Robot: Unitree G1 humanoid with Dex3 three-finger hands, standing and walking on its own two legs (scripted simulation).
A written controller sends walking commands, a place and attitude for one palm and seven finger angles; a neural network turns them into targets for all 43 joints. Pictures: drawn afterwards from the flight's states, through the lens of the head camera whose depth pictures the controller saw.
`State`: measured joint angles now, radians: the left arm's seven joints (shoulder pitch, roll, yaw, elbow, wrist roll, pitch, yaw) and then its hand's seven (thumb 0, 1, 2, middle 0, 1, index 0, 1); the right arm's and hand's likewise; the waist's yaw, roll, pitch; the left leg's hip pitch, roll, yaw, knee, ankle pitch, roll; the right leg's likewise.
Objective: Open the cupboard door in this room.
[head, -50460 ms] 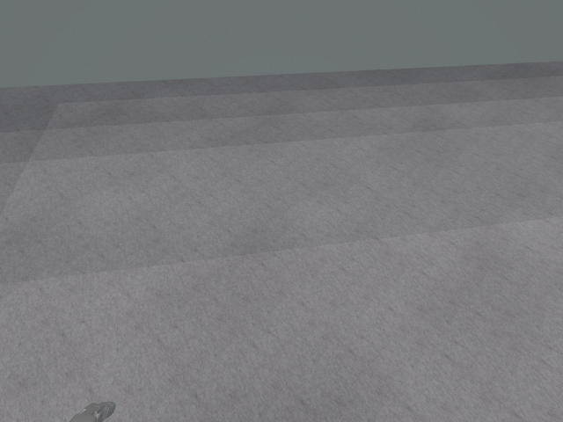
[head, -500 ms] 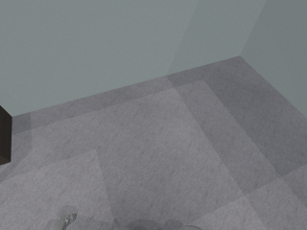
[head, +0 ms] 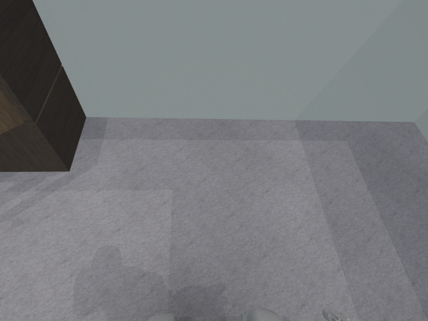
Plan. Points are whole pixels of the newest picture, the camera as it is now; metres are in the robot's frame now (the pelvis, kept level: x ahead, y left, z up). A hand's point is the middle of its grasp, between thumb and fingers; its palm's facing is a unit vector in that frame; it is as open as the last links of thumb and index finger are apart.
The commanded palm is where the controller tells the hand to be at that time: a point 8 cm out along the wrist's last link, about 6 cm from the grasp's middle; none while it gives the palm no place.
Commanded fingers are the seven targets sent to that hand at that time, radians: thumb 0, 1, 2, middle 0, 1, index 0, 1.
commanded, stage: turn to face it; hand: left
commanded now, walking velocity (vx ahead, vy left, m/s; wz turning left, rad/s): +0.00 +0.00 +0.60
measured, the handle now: out of the picture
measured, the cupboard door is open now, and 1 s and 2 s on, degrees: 43 43 43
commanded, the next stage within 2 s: take the last steps up to it in 1.28 s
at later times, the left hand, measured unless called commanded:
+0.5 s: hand out of the picture +0.02 +0.17 -0.16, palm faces +0.30 -0.93 -0.22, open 7.4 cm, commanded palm none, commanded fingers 0.00 0.90 0.90 -0.20 -0.30 -0.20 -0.30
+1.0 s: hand out of the picture +0.00 +0.17 -0.15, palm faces +0.57 -0.77 -0.28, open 7.4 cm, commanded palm none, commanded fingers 0.00 0.90 0.90 -0.20 -0.30 -0.20 -0.30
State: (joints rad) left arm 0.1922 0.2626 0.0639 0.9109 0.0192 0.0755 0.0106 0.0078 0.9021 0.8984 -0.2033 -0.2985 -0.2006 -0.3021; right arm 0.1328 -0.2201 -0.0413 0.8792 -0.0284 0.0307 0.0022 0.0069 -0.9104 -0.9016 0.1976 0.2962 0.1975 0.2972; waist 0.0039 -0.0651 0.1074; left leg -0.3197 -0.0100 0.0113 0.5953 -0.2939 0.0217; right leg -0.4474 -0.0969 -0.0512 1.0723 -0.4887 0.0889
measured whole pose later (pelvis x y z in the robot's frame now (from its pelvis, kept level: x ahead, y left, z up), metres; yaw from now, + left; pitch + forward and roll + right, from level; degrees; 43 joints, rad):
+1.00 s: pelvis +0.05 -0.05 +0.00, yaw +36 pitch +0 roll +1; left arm 0.19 0.22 0.04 0.86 0.03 0.03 0.02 0.00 0.90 0.90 -0.20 -0.30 -0.20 -0.30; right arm 0.16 -0.26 -0.08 0.93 -0.02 0.09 0.02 0.01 -0.91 -0.90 0.20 0.30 0.20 0.30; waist -0.02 0.01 0.09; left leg -0.47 -0.01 -0.01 1.06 -0.47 -0.04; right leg -0.24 -0.09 -0.10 0.56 -0.31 0.02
